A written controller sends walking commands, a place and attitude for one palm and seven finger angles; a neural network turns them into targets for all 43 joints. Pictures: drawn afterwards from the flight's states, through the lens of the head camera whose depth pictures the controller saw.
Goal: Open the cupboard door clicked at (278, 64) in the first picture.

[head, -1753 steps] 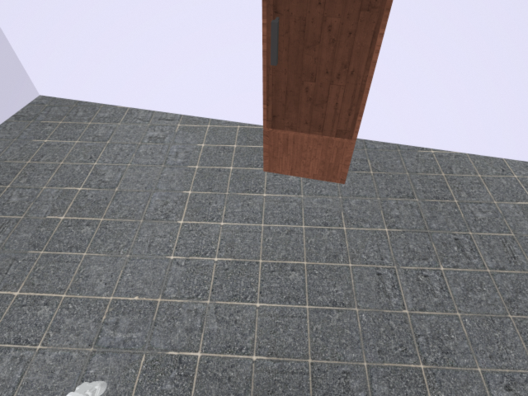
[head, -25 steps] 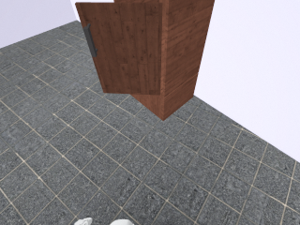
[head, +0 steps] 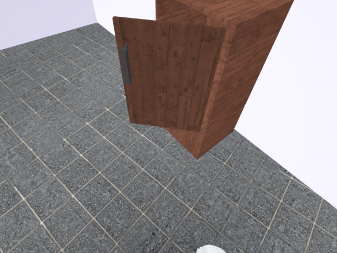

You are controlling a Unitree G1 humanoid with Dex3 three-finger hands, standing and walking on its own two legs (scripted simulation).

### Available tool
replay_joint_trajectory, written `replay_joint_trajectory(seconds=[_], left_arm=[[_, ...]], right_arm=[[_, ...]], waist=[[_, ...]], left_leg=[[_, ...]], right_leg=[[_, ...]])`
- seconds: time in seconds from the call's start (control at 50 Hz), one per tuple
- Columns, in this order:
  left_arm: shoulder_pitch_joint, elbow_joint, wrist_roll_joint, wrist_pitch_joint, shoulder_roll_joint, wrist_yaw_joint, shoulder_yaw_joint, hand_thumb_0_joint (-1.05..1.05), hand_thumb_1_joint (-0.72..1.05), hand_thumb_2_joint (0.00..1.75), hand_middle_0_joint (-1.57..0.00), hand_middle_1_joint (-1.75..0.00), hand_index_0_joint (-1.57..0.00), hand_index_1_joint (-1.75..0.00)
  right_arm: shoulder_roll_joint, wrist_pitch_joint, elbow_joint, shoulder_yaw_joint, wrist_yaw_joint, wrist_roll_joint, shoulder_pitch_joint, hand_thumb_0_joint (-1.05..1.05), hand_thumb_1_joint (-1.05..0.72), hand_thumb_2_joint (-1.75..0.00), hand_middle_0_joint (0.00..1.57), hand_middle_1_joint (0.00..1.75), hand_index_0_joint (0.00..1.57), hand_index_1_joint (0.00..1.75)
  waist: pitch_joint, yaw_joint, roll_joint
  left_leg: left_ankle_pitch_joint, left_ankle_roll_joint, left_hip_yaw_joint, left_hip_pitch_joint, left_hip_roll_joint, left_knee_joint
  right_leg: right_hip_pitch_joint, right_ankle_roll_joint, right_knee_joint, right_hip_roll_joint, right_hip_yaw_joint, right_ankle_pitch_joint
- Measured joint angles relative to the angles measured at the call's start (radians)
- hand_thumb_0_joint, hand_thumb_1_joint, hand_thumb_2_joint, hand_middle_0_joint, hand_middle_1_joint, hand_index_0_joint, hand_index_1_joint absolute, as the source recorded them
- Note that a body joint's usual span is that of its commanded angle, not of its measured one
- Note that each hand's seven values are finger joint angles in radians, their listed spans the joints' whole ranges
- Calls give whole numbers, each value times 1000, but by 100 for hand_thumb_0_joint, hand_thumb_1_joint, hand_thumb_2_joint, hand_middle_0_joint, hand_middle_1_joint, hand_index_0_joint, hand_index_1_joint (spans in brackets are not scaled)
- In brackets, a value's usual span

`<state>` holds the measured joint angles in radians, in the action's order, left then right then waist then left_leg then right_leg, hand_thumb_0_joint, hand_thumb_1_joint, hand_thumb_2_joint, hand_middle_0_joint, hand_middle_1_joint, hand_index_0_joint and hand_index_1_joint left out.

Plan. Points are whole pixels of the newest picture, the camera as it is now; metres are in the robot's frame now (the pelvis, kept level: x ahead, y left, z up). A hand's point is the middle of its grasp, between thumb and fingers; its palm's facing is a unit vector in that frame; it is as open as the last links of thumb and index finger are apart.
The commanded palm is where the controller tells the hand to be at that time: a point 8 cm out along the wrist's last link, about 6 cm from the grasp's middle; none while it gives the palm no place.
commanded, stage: take the last steps up to it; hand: left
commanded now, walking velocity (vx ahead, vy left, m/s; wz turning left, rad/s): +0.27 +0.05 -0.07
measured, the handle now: (127, 64) +0.79 +0.25 -0.03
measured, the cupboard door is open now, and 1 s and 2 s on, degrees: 42 42 42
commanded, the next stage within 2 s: come to a stop and stand still in 0.30 s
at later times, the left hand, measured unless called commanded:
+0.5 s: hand (117, 213) +0.24 +0.17 -0.16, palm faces +0.00 -0.98 -0.21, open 7.1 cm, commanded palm none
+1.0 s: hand (104, 215) +0.23 +0.21 -0.18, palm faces -0.02 -0.97 -0.26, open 7.3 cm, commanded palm none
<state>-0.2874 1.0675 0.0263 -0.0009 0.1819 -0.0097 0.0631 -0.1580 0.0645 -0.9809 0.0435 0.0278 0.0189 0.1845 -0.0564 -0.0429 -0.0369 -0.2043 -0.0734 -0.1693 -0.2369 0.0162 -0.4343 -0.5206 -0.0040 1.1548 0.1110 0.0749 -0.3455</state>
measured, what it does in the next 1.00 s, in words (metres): walks ahead: right foot, then left foot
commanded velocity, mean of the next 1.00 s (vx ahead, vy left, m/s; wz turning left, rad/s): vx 0.00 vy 0.00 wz -0.01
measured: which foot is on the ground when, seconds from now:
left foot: down 0.00-0.30, up 0.32-0.60, down 0.62-1.00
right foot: up 0.00-0.26, down 0.28-0.66, up 0.68-0.98, down 1.00-1.00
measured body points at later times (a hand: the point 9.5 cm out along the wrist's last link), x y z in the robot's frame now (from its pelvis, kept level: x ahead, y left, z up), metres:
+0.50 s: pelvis +0.16 -0.01 +0.00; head +0.20 -0.01 +0.45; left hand +0.24 +0.22 -0.14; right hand +0.13 -0.23 -0.16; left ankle +0.18 +0.13 -0.69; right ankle +0.15 -0.11 -0.74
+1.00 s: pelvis +0.17 +0.01 -0.01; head +0.20 +0.01 +0.44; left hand +0.23 +0.26 -0.16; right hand +0.25 -0.24 -0.16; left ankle +0.26 +0.13 -0.74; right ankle +0.12 -0.11 -0.74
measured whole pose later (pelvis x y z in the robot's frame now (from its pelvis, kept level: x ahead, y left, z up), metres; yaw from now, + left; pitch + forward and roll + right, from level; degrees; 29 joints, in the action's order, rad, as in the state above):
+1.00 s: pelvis +0.17 +0.01 -0.01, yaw -4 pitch +1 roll +1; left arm -0.22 0.97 0.02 0.04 0.23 0.01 0.06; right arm -0.19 -0.04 -0.98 0.05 0.03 0.02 0.12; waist -0.05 -0.01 -0.01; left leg -0.17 0.01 -0.07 -0.40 -0.04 -0.54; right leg -0.22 -0.01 0.55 0.04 0.02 -0.38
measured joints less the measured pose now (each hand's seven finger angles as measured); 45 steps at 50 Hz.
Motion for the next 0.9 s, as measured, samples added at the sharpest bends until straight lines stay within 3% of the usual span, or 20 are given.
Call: replay_joint_trajectory(seconds=[0.14,0.22,0.28,0.34,0.4,0.44,0.5,0.58,0.62,0.68,0.74,0.8,0.86,0.9], left_arm=[[127,-75,1,2,-8,-7,-4,1,91,90,-19,-29,-20,-30],[179,-101,1,1,-5,-7,-10,1,91,90,-19,-29,-20,-30],[196,-118,0,-13,-1,-7,-16,1,91,90,-19,-29,-20,-30],[196,-121,-7,-45,-10,-1,-22,1,91,90,-20,-29,-20,-30],[157,-111,-15,-47,-25,11,-25,0,91,90,-20,-29,-20,-30],[122,-92,-17,-48,-33,17,-24,0,91,90,-20,-29,-20,-30],[89,-67,-17,-48,-17,32,-8,-1,95,90,-20,-29,-21,-30],[58,-28,-12,-20,-3,34,-17,-1,95,90,-20,-29,-20,-30],[38,-18,-16,-1,-2,37,-21,0,94,90,-20,-29,-20,-30],[36,-17,-18,33,22,45,-20,0,93,90,-20,-29,-20,-30],[51,-27,-20,56,34,41,-16,1,92,90,-20,-29,-20,-30],[65,-45,-18,65,39,35,-8,1,92,90,-20,-29,-20,-30],[77,-66,-14,72,42,28,-1,1,92,90,-20,-29,-20,-30],[83,-77,-12,73,41,23,-1,1,91,90,-20,-29,-20,-30]], right_arm=[[-24,-12,-69,-4,-8,8,118,-1,-93,-90,20,30,20,30],[-16,-21,-109,-12,-9,13,178,0,-92,-90,20,30,20,30],[-5,-27,-135,-19,-8,9,222,0,-91,-90,20,30,20,30],[0,-49,-159,-18,-13,-2,218,1,-91,-90,20,30,20,30],[2,-69,-156,-10,-16,-3,185,1,-91,-90,20,30,20,30],[4,-72,-140,-8,-17,-3,155,1,-91,-90,20,30,20,30],[12,-70,-113,-9,-15,-8,109,1,-91,-90,20,30,20,30],[0,-77,-86,-9,-6,-9,46,1,-92,-90,20,30,20,30],[-19,-72,-72,-7,-6,-9,31,1,-92,-90,20,30,20,30],[-9,-77,-61,-9,2,-4,-7,1,-92,-90,20,30,20,30],[-4,-79,-30,-13,16,2,-52,1,-92,-90,20,30,20,30],[-7,-83,-2,-13,22,4,-88,1,-91,-90,20,30,20,30],[-14,-87,12,-9,21,5,-104,1,-91,-90,20,30,21,30],[-22,-89,14,-6,17,8,-103,1,-90,-90,21,30,21,30]], waist=[[16,40,11],[9,68,19],[3,84,25],[-23,91,53],[-27,89,60],[-21,86,55],[-15,69,39],[-17,44,32],[-9,37,46],[-11,22,1],[-27,17,-6],[-40,20,7],[-38,22,20],[-33,27,32]], left_leg=[[-14,-4,-14,130,35,118],[-68,10,-21,174,35,103],[-153,32,-23,175,18,10],[-295,60,37,54,-17,-329],[-264,80,97,-90,-34,-564],[-209,96,114,-153,-57,-555],[-153,121,128,-188,-75,-414],[-47,130,135,-148,-63,-194],[81,103,136,-108,-69,-106],[-12,55,115,-110,-44,-145],[-5,45,107,-115,-44,-128],[19,41,105,-120,-54,-102],[40,46,101,-127,-64,-81],[52,52,104,-133,-70,-72]], right_leg=[[-11,3,-288,-1,6,99],[56,-8,-430,-16,8,90],[158,-27,-568,-40,18,141],[190,-44,-543,-66,37,87],[250,-37,-612,-82,44,82],[288,-35,-677,-89,43,103],[328,-28,-736,-89,35,116],[350,-1,-705,-78,20,76],[344,17,-644,-84,21,28],[312,26,-549,-61,-1,-69],[225,22,-340,-86,-36,-198],[162,25,-196,-110,-52,-218],[139,28,-167,-113,-57,-199],[160,25,-232,-105,-49,-188]])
